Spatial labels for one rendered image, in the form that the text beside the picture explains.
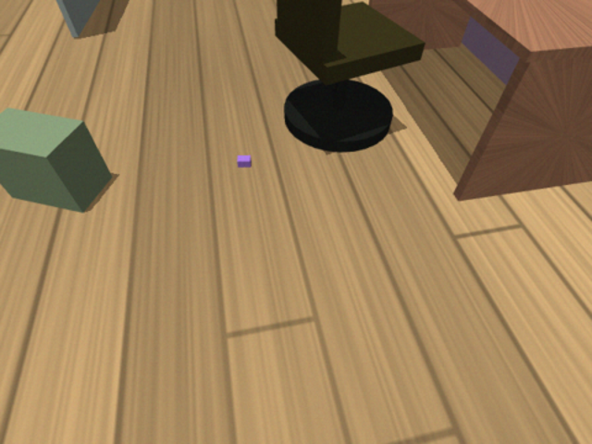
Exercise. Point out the desk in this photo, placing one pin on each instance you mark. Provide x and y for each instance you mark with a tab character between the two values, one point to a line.
540	133

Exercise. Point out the office chair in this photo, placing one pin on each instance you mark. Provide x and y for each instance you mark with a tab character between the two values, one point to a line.
338	43

